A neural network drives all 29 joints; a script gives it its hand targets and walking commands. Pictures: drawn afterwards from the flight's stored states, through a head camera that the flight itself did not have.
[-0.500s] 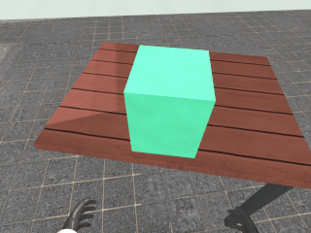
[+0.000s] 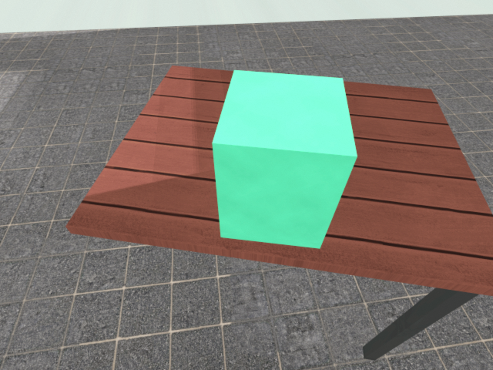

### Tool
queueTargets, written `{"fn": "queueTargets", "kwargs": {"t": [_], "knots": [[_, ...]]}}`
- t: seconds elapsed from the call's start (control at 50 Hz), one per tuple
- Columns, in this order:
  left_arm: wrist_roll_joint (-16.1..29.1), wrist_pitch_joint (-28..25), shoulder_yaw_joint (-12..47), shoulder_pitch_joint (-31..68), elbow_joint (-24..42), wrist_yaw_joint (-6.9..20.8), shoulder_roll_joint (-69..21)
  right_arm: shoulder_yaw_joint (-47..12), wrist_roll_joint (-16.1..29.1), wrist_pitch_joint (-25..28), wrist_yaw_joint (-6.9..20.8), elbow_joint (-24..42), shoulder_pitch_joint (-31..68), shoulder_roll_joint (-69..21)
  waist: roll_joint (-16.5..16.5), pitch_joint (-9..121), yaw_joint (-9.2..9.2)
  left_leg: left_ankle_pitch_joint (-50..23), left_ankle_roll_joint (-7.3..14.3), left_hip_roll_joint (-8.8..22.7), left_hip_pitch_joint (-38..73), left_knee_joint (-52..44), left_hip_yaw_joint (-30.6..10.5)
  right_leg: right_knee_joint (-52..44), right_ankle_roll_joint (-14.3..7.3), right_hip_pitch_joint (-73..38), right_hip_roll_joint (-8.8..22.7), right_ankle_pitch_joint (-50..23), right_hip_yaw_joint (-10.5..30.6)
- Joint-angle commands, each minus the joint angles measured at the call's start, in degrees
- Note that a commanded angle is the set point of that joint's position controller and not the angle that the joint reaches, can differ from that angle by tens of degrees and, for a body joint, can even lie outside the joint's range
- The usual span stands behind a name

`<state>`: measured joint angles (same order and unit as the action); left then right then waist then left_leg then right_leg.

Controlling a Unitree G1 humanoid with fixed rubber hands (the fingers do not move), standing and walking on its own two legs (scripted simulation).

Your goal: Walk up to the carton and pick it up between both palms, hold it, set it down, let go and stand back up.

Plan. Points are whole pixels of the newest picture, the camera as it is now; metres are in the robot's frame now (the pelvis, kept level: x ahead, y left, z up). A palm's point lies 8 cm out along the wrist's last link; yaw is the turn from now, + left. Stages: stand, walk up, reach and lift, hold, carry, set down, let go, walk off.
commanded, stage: stand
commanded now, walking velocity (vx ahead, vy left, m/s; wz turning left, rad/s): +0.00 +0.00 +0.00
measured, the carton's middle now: (278, 162) +0.46 -0.03 +0.08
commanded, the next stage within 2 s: none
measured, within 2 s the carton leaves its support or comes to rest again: neither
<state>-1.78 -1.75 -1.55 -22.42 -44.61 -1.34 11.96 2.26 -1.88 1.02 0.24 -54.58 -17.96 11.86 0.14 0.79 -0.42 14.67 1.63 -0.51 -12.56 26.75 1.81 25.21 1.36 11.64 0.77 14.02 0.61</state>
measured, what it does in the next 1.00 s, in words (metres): stands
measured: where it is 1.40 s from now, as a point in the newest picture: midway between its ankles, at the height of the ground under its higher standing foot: outside the picture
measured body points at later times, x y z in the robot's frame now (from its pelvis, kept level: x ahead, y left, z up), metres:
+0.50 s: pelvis -0.02 +0.00 +0.00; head -0.02 +0.00 +0.45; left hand -0.04 +0.23 -0.15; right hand -0.03 -0.24 -0.15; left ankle -0.01 +0.10 -0.74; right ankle -0.01 -0.14 -0.74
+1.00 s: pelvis -0.02 -0.01 +0.00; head -0.02 -0.01 +0.45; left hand -0.06 +0.20 -0.16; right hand -0.06 -0.23 -0.16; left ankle -0.01 +0.10 -0.74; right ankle -0.01 -0.14 -0.74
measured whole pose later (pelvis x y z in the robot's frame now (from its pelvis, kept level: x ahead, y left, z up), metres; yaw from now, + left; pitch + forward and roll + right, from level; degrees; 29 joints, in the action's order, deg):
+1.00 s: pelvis -0.02 -0.01 +0.00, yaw +0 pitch -1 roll +0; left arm -1.0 -1.0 0.4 -22.0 -63.2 -1.9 7.7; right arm 0.0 -1.0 0.3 -1.4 -64.5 -20.6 8.6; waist -0.4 -0.2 0.2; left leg 11.7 0.6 0.1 -12.8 25.1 1.2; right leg 24.5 0.5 12.4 0.0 11.5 0.9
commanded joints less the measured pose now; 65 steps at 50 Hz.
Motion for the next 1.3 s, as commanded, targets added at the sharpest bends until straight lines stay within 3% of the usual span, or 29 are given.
{"fn": "queueTargets", "kwargs": {"t": [0.0, 0.24, 0.56, 1.28], "knots": [[0.15, -0.37, -1.13, -4.04, -0.46, -0.32, 4.52, 1.11, 0.22, 0.28, -0.51, 0.27, -3.10, 6.00, -0.73, -2.75, 0.05, -6.41, 1.61, 5.89, -0.62, -6.24, -7.08, -3.28, -1.84, 0.79, 3.69, -7.37, 3.96], [0.24, 0.05, -0.19, -5.92, -7.85, -0.57, 2.82, 0.47, 0.61, -0.25, -1.01, -3.66, -3.82, 4.87, -0.69, -4.61, 0.38, -0.75, 1.83, 5.61, -1.35, -8.63, -7.43, -4.30, -1.61, 0.88, 3.65, -5.76, 3.90], [0.52, 0.20, 0.95, -6.05, -14.53, -0.68, 0.94, -0.64, 0.81, -0.63, -1.37, -7.52, -5.47, 2.79, 0.05, -5.49, 0.70, 0.27, 1.24, 4.98, -1.70, -7.71, -6.47, -5.05, -2.23, 2.59, 3.54, -3.39, 4.56], [0.96, 0.76, 1.57, -4.13, -20.14, -0.63, -0.77, -2.06, 1.02, -0.32, -2.08, -10.22, -8.45, -0.05, -0.27, -5.64, 0.52, -0.27, 0.39, 5.11, -2.09, -6.89, -5.92, -5.42, -2.89, 3.56, 3.16, -1.83, 5.04]]}}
